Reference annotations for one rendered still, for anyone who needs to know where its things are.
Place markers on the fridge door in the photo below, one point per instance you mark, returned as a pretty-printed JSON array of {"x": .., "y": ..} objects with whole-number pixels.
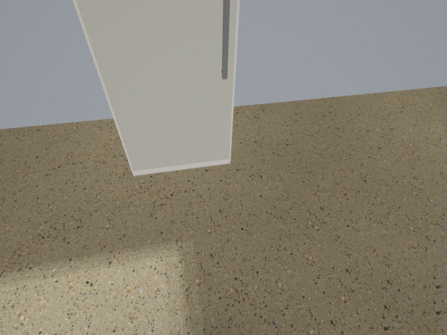
[{"x": 161, "y": 62}]

